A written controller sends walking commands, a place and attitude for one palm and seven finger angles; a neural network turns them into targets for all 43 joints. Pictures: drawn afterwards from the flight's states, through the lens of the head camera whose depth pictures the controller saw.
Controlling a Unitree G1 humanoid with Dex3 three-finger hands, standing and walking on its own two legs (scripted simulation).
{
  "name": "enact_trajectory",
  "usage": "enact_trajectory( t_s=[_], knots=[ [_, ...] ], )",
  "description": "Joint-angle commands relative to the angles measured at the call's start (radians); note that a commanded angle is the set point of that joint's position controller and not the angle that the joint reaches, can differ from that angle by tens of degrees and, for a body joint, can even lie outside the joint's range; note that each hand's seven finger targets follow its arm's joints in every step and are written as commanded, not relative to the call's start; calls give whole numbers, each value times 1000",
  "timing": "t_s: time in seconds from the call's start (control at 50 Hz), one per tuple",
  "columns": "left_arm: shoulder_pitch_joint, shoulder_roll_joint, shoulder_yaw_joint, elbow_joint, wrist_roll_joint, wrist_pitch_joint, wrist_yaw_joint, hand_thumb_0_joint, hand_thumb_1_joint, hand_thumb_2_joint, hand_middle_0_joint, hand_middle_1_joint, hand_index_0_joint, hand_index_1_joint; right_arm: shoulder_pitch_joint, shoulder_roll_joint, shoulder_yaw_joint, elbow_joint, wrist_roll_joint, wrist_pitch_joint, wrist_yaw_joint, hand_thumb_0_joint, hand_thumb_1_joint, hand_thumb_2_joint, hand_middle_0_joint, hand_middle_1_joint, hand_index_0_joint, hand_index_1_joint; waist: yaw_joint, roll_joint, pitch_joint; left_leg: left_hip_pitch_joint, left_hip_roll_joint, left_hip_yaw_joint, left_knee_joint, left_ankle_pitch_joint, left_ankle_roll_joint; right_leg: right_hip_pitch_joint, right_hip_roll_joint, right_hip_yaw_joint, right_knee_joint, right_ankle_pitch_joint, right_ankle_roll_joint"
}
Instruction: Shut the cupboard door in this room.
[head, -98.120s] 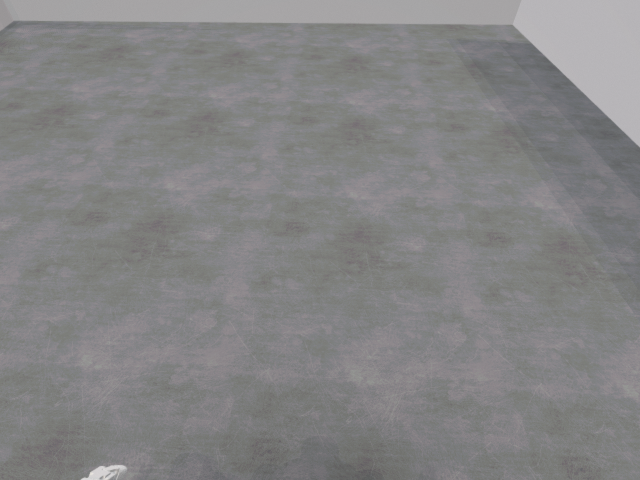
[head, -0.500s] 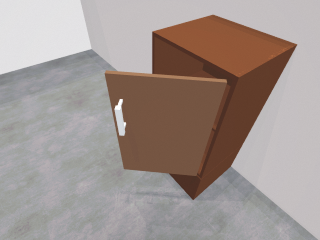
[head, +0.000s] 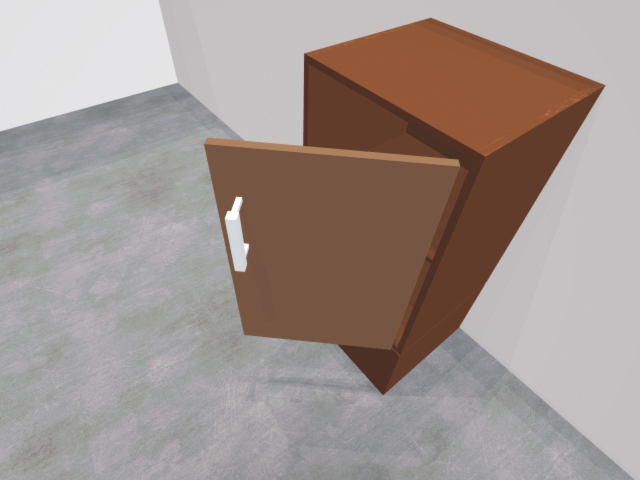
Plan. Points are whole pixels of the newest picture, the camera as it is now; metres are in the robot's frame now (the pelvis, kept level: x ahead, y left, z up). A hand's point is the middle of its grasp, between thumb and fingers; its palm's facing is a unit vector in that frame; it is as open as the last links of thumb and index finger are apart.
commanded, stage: look again from close up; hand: left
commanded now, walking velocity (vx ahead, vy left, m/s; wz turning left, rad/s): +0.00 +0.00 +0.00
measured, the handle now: (239, 235) +0.51 +0.18 -0.04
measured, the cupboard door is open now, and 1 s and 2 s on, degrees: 46 46 46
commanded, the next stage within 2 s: shuffle to correct the standing spot in 0.12 s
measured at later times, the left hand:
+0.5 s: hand out of the picture +0.01 +0.15 -0.18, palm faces +0.02 -0.99 -0.14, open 7.3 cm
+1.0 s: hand out of the picture +0.06 +0.18 -0.17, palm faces -0.02 -0.97 -0.24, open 7.3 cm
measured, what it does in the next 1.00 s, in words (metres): stands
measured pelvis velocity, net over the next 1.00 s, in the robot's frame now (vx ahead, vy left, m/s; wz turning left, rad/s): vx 0.03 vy -0.01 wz -0.02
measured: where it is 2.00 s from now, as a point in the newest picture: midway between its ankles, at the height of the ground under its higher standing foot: outside the picture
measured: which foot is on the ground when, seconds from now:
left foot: down 0.00-1.00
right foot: down 0.00-1.00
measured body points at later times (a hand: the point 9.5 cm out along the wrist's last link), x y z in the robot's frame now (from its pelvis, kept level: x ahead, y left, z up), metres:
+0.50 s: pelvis +0.04 -0.01 +0.00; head +0.04 +0.00 +0.45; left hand +0.01 +0.20 -0.16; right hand +0.03 -0.22 -0.16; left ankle +0.04 +0.08 -0.74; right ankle +0.03 -0.13 -0.74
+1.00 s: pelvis +0.03 -0.01 -0.01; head +0.03 -0.01 +0.44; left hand +0.07 +0.23 -0.15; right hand +0.07 -0.24 -0.16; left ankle +0.04 +0.08 -0.74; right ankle +0.03 -0.13 -0.74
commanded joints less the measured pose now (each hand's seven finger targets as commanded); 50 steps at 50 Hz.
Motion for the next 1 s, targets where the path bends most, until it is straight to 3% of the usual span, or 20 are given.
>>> enact_trajectory(
  t_s=[0.0,0.1,0.2,0.3,0.36,0.4,0.44,0.5,0.52,0.56,0.68,0.78,0.8,0.82,0.84,0.86,0.88,0.92,0.98],
  knots=[
    [64,85,17,-27,-7,-14,11,0,900,900,-200,-300,-200,-300,40,-97,-16,-28,8,-25,-7,0,-900,-900,200,300,200,300,-3,11,56,-22,120,-145,-142,-93,-22,2,-73,98,-86,-5,-47],
    [52,89,17,-20,-8,-11,12,0,900,900,-200,-300,-200,-300,31,-100,-14,-19,8,-26,-9,0,-900,-900,200,300,200,300,0,27,66,-16,124,-149,-159,-78,-23,20,-71,87,-84,15,-45],
    [45,92,16,-17,-9,-11,12,0,900,900,-200,-300,-200,-300,25,-101,-13,-11,9,-23,-9,0,-900,-900,200,300,200,300,-2,4,68,8,123,-140,-154,-51,-25,22,-75,89,-97,21,-43],
    [55,92,25,-16,1,-6,1,0,900,900,-200,-300,-200,-300,34,-125,-22,-8,-1,-15,-4,0,-900,-900,200,300,200,300,-1,20,105,-37,130,-161,-183,-341,-11,-14,-47,65,-76,-217,-54],
    [77,91,30,-20,4,-6,-7,0,900,900,-200,-300,-200,-300,28,-128,-27,-20,-2,-14,-2,0,-900,-900,200,300,200,300,5,44,138,-61,137,-176,-189,-398,5,-39,-35,64,-58,-250,-64],
    [81,81,31,-21,3,-10,-8,0,900,900,-200,-300,-200,-300,32,-121,-26,-21,-1,-20,-3,0,-900,-900,200,300,200,300,6,42,145,-61,139,-174,-176,-353,8,-37,-38,68,-44,-195,-69],
    [91,74,26,-14,-1,-17,-3,0,900,900,-200,-300,-200,-300,38,-105,-19,-20,3,-29,-6,0,-900,-900,200,300,200,300,7,12,126,-33,128,-148,-136,-196,2,-14,-51,83,-47,-68,-69],
    [98,71,20,3,-8,-27,8,0,900,900,-200,-300,-200,-300,55,-83,-8,-1,8,-44,-18,0,-900,-900,200,300,200,300,1,-14,50,61,119,-96,-54,211,-10,44,-71,91,-30,248,-57],
    [103,75,16,7,-13,-30,12,0,900,900,-200,-300,-200,-300,54,-84,-5,4,9,-47,-23,0,-900,-900,200,300,200,300,1,-12,11,97,121,-94,-43,309,-15,70,-82,95,-27,359,-53],
    [93,86,18,3,-14,-28,19,0,900,900,-200,-300,-200,-300,52,-81,-10,7,15,-41,-31,0,-900,-900,200,300,200,300,-5,-11,4,125,128,-94,-41,397,-21,83,-88,95,-8,454,-49],
    [71,111,36,-37,-11,-9,29,0,900,900,-200,-300,-200,-300,18,-96,-29,-12,13,-17,-31,0,-900,-900,200,300,200,300,2,3,-21,130,131,-84,-11,364,-23,75,-110,112,25,448,-57],
    [31,111,34,-52,-9,1,25,0,900,900,-200,-300,-200,-300,-14,-94,-31,-31,12,-6,-22,0,-900,-900,200,300,200,300,3,4,7,93,127,-88,-37,189,-24,41,-98,123,-8,259,-58],
    [86,166,40,-15,-1,-7,53,0,900,900,-200,-300,-200,-300,-107,-150,-35,-114,22,-18,-16,0,-900,-900,200,300,200,300,24,25,11,72,153,-64,148,252,-51,15,-144,159,-18,540,-43],
    [18,203,41,-75,-7,-17,43,0,900,900,-200,-300,-200,-300,-38,-106,-34,-131,15,-5,-5,0,-900,-900,200,300,200,300,-24,-4,-60,36,87,-66,93,-95,-52,39,-171,200,-33,230,-82],
    [-33,189,40,-95,-6,-17,36,0,900,900,-200,-300,-200,-300,-17,-107,-31,-132,10,-3,-2,0,-900,-900,200,300,200,300,-37,2,-45,43,87,-78,44,-117,-48,-15,-144,188,-25,20,-98],
    [-49,171,36,-105,-4,-18,31,0,900,900,-200,-300,-200,-300,2,-104,-28,-129,0,-14,1,0,-900,-900,200,300,200,300,-34,104,-32,57,104,-93,13,-16,-37,-37,-107,151,12,33,-97],
    [-45,171,32,-110,-7,-12,25,0,900,900,-200,-300,-200,-300,-7,-121,-25,-140,1,-17,0,0,-900,-900,200,300,200,300,-24,145,-2,26,134,-137,-24,22,-19,-35,-69,116,26,-21,-81],
    [-31,155,25,-103,-5,-1,18,0,900,900,-200,-300,-200,-300,-34,-147,-26,-161,2,-17,-2,0,-900,-900,200,300,200,300,-6,108,46,-28,151,-166,-76,-57,-1,-26,-33,84,20,-100,-64],
    [-43,157,17,-105,-5,1,11,0,900,900,-200,-300,-200,-300,-36,-164,-23,-170,1,-15,0,0,-900,-900,200,300,200,300,-4,15,98,-59,136,-164,-120,-175,-3,-40,-38,101,-8,-132,-62]
  ],
)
